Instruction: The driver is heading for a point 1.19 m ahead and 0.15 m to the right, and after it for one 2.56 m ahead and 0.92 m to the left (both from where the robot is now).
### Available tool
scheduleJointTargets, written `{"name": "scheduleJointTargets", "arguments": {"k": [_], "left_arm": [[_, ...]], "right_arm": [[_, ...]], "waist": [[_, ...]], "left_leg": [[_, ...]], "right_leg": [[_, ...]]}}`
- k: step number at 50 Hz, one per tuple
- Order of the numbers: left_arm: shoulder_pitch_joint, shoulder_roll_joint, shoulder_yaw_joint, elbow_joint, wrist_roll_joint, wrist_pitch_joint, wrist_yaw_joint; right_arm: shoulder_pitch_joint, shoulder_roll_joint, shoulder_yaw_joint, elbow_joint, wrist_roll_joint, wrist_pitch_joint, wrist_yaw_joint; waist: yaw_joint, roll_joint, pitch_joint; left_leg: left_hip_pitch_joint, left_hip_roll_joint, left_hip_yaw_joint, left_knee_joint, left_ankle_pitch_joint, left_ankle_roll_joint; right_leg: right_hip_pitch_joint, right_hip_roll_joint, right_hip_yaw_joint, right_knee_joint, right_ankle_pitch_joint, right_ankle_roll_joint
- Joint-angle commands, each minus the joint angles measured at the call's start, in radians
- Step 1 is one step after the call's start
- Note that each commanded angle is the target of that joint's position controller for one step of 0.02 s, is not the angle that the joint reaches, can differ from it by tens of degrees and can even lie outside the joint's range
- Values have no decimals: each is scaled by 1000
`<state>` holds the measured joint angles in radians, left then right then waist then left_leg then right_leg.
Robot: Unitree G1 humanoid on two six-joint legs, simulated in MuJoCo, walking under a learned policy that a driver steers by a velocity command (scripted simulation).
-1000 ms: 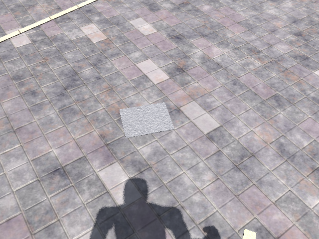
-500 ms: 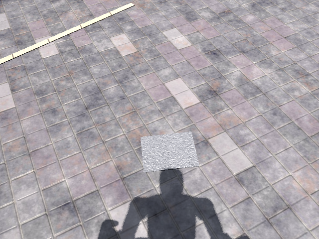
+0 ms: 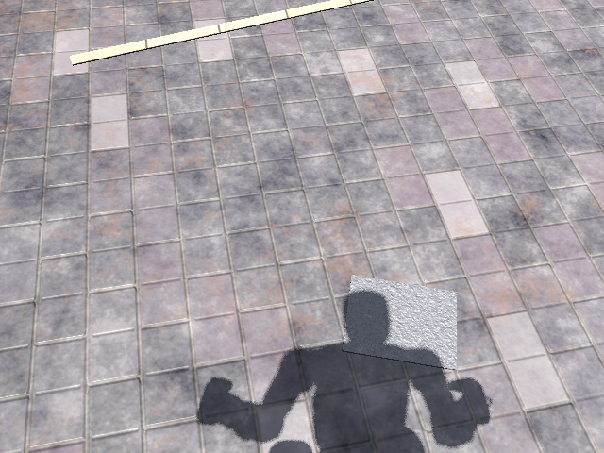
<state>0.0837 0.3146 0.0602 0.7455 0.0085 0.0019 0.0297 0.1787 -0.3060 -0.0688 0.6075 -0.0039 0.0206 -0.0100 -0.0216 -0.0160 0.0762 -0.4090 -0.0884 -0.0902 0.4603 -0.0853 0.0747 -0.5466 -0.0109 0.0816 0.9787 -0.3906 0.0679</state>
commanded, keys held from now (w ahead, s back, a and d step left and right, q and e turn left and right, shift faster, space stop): q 0.12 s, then no key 0.26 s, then w+e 0.62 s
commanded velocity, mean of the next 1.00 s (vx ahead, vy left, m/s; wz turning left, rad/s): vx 0.21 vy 0.00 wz -0.03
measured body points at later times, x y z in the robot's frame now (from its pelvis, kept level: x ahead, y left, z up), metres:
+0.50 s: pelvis +0.04 -0.04 +0.00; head +0.06 -0.05 +0.45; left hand +0.10 +0.24 -0.10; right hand +0.23 -0.28 -0.10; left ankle -0.01 +0.09 -0.72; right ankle +0.06 -0.16 -0.74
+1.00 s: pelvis +0.21 -0.10 -0.03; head +0.25 -0.11 +0.42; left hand +0.44 +0.14 -0.10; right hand +0.20 -0.39 -0.15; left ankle +0.03 +0.09 -0.67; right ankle +0.29 -0.19 -0.74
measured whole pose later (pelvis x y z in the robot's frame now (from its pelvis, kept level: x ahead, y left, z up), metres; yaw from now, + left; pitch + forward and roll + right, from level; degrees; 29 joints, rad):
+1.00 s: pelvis +0.21 -0.10 -0.03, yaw -7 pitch +2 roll +1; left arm 0.10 0.32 0.06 0.63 -0.03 -0.03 -0.04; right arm 0.36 -0.31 -0.07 0.80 0.01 -0.06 -0.01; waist -0.05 0.00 0.07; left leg -0.12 0.09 0.03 0.95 -0.50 -0.05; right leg -0.53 0.03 -0.04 0.71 -0.20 -0.09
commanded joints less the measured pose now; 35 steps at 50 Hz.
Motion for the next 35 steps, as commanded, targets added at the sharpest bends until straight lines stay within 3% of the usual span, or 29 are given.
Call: {"name": "scheduleJointTargets", "arguments": {"k": [1,4,7,10,11,12,13,14,15,16,17,19,20,21,23,24,26,27,28,29,30,31,33,35], "left_arm": [[61,73,20,-38,-1,-1,4],[38,76,21,-48,-6,-7,-2],[47,83,24,-50,-12,-21,-13],[113,80,29,-31,-5,-32,-29],[121,132,39,-39,14,-31,-27],[83,219,55,-43,34,-22,-22],[73,173,48,-60,47,-25,-20],[42,144,38,-73,34,-28,-14],[8,123,32,-75,16,-28,-10],[1,104,25,-75,-2,-29,-9],[8,86,16,-69,-8,-28,-8],[22,67,9,-58,-4,-20,-11],[40,47,0,-46,-2,-17,-14],[61,63,4,-37,-9,-10,-16],[124,147,26,-25,-20,9,-14],[133,161,28,-25,-27,14,-12],[140,145,22,-24,-38,7,-10],[105,97,8,-36,-32,-8,-14],[65,12,-14,-70,-28,-30,-22],[0,36,-12,-111,-41,-49,-24],[-35,98,10,-120,-49,-57,-25],[0,104,20,-101,-53,-57,-29],[33,83,22,-86,-46,-56,-37],[17,47,12,-91,-43,-58,-52]], "right_arm": [[-30,-174,-54,-79,4,-5,-20],[-32,-172,-55,-81,2,6,-20],[-26,-164,-53,-79,5,15,-15],[-26,-137,-40,-72,19,27,-17],[17,-100,-28,-64,15,26,-18],[37,-84,-26,-83,16,18,-16],[2,-158,-47,-82,-3,4,-19],[8,-192,-63,-64,4,3,-17],[33,-174,-63,-36,8,11,-19],[44,-147,-57,-22,4,20,-22],[48,-112,-46,-13,5,25,-23],[23,-65,-27,-17,11,26,-20],[10,-28,-9,-18,4,23,-16],[-27,-4,3,-27,1,18,-11],[-71,-43,-7,-38,15,6,-4],[-45,-59,-13,-23,21,-4,-2],[26,-77,-21,15,21,-26,-4],[111,-99,-26,31,15,-35,-13],[204,-174,-46,60,-6,-41,-17],[234,-220,-64,78,-11,-47,-6],[213,-165,-49,76,-19,-64,-8],[191,-121,-37,77,-13,-79,-14],[167,-90,-28,89,7,-96,-17],[148,-84,-28,90,-1,-100,-15]], "waist": [[24,128,-212],[10,155,-190],[4,174,-191],[40,160,-191],[24,57,-189],[-30,-210,-127],[20,-235,-122],[12,-163,-115],[-6,-117,-107],[-4,-110,-101],[0,-105,-99],[9,-124,-106],[19,-135,-141],[45,-172,-130],[80,-221,-78],[65,-204,-64],[22,-145,-59],[-25,-98,-104],[-53,91,-144],[-89,229,-93],[-92,201,-6],[-68,187,21],[-47,176,46],[-45,138,37]], "left_leg": [[141,227,-299,-148,-45,160],[122,214,-348,-152,-154,147],[162,220,-399,-124,-129,137],[128,176,-375,-47,-90,81],[53,113,-303,59,-213,23],[-105,-54,-94,221,-413,-39],[-115,-36,-78,447,-520,-89],[-118,-24,-104,576,-480,-103],[-121,-21,-102,629,-435,-121],[-139,-16,-104,661,-399,-137],[-135,-12,-104,668,-380,-150],[-87,11,-51,542,-356,-167],[-26,55,-10,404,-334,-171],[33,63,40,288,-332,-171],[85,31,100,138,-371,-158],[136,25,111,26,-302,-137],[321,50,86,-149,-159,-73],[491,148,14,-136,-154,-34],[601,283,-160,-122,-325,37],[525,432,-373,-244,-489,139],[492,463,-417,-289,-519,172],[507,438,-373,-298,-499,154],[552,408,-250,-310,-331,115],[508,366,-114,-325,-148,91]], "right_leg": [[59,12,14,-90,55,16],[99,27,21,-183,62,12],[145,35,18,-289,46,-8],[316,16,-17,-553,203,-58],[393,-124,102,-632,235,-108],[387,-288,312,-685,347,-242],[319,-381,430,-713,386,-348],[316,-349,374,-695,400,-342],[326,-289,287,-671,406,-299],[357,-257,240,-653,421,-274],[372,-238,205,-641,475,-269],[398,-192,132,-630,516,-261],[414,-166,115,-642,399,-245],[395,-141,116,-665,245,-239],[363,-154,197,-695,26,-258],[340,-157,228,-698,-40,-260],[235,-136,258,-690,-77,-229],[112,-102,228,-611,-82,-181],[-63,26,45,-400,-81,-108],[-165,40,-48,-238,-135,-86],[-243,-12,1,-80,-146,-86],[-294,-24,23,4,-115,-91],[-366,-53,48,46,-3,-92],[-321,-58,10,15,100,-76]]}}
